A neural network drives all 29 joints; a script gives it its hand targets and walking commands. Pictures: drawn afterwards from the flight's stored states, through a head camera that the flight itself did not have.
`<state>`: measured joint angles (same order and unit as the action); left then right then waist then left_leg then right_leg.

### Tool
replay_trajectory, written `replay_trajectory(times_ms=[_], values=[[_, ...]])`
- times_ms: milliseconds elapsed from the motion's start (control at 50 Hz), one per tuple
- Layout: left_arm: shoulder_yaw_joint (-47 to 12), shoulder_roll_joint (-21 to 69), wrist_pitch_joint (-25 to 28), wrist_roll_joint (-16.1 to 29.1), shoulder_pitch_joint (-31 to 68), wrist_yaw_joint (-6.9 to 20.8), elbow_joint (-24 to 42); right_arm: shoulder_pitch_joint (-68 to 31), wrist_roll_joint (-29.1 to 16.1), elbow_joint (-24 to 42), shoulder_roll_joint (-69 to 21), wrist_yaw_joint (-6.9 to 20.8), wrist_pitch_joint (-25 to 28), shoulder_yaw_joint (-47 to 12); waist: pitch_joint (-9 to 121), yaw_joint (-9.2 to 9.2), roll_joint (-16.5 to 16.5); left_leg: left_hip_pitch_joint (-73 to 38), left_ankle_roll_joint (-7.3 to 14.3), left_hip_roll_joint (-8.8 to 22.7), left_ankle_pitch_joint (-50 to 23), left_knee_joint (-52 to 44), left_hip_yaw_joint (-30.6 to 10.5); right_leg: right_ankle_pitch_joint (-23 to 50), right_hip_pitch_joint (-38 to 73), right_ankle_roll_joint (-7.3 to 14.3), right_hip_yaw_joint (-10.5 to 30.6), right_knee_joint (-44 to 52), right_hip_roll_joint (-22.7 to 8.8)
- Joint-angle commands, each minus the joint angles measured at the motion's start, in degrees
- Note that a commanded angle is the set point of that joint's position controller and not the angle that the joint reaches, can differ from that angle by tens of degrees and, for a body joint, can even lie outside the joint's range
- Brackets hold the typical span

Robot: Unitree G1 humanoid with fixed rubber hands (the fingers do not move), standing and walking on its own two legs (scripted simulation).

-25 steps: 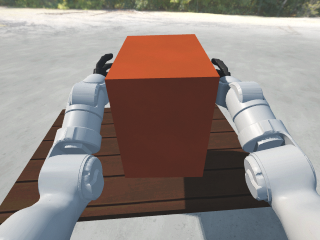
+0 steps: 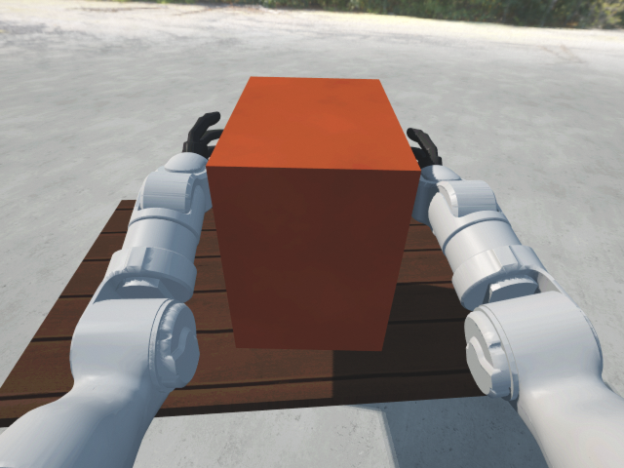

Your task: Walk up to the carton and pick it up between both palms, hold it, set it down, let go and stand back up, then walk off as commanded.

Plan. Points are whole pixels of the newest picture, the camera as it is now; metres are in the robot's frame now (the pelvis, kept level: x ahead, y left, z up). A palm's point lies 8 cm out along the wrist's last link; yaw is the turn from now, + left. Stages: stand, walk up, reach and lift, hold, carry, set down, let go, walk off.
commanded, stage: set down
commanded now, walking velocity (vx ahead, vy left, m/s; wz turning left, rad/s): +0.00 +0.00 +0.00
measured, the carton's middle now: (311, 205) +0.44 +0.00 +0.20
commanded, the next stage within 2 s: none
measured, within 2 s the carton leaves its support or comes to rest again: neither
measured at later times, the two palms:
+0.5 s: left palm (205, 176) +0.44 +0.15 +0.25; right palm (420, 188) +0.42 -0.14 +0.24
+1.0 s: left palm (203, 185) +0.44 +0.16 +0.23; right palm (414, 197) +0.42 -0.13 +0.23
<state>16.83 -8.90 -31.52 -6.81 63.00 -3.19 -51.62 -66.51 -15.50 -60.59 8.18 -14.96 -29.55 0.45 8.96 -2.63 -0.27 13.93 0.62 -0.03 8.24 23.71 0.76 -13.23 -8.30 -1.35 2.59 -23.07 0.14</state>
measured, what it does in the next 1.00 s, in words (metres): stands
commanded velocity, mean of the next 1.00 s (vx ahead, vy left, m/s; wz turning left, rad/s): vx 0.00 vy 0.00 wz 0.00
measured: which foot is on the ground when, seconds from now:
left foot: down 0.00-1.00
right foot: down 0.00-1.00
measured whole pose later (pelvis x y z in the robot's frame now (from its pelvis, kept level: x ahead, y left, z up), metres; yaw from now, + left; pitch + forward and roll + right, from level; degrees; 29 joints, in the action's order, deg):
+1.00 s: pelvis +0.02 +0.00 +0.00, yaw +0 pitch +0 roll +0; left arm 16.8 -11.6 -14.8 -6.8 64.2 -0.7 -67.9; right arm -63.5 2.0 -61.8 0.9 -14.2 -21.4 17.8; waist 8.0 -2.6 -1.3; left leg 13.7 0.4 0.0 9.5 23.5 0.8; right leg -14.4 -8.1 -1.3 2.6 -23.1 0.1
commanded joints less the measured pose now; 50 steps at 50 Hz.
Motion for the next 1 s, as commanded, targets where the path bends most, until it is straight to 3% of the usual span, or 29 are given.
replay_trajectory(times_ms=[0,120,200,380,460,540,760,980], values=[[-12.89,35.72,9.53,10.13,60.44,8.72,13.37,-62.00,-1.91,23.90,-43.05,8.55,11.16,1.09,33.73,-0.93,2.82,-20.47,-3.41,-1.19,-11.81,0.82,-0.25,14.36,0.72,-0.81,-2.41,6.31,5.16],[-7.99,33.13,9.74,6.58,51.29,10.13,0.63,-57.51,2.45,16.19,-41.99,8.49,11.03,3.89,20.21,-0.98,-1.49,-15.31,-1.80,-1.34,-3.00,-2.68,0.54,8.40,0.59,-1.84,-1.69,8.56,3.94],[-4.72,30.86,10.83,4.73,49.11,11.11,-3.06,-56.70,5.35,14.78,-40.49,8.44,11.31,6.37,18.29,-1.25,-2.14,-14.53,-0.89,-1.31,-1.19,-4.05,1.14,8.36,2.05,-2.35,-1.36,8.54,3.41],[-9.24,34.08,14.58,7.33,52.67,11.25,4.50,-57.09,4.19,21.85,-44.21,7.78,13.72,2.45,33.63,-3.03,-0.37,-16.27,-2.51,-2.38,-16.06,0.53,0.68,31.18,10.56,-3.26,-1.77,3.72,3.52],[-10.43,34.88,15.70,7.83,53.10,11.12,6.27,-55.65,4.09,21.90,-45.65,7.60,14.31,1.83,34.52,-3.65,0.14,-16.06,-2.94,-2.55,-18.03,1.19,0.27,34.36,10.77,-3.40,-2.11,3.20,3.38],[-9.63,34.54,16.28,7.15,51.52,11.35,4.12,-54.37,5.22,20.43,-45.51,7.51,14.63,2.94,32.31,-4.01,-0.10,-15.56,-2.90,-2.50,-16.86,0.72,0.09,33.65,9.92,-3.55,-2.24,3.62,3.21],[-4.69,29.92,18.89,3.93,52.05,13.28,-3.79,-51.91,12.45,14.32,-44.45,8.39,15.18,11.04,25.87,-5.08,-0.26,-12.02,-1.48,-2.35,-7.42,-3.00,1.15,23.30,8.58,-3.82,-2.29,5.61,2.27],[-1.07,27.58,22.84,1.37,53.02,14.36,-8.33,-50.41,18.77,12.14,-45.48,10.28,16.86,15.57,27.13,-4.65,0.47,-9.70,-1.16,-2.26,-7.75,-3.59,2.54,24.51,11.08,-4.49,-2.72,3.80,1.62]])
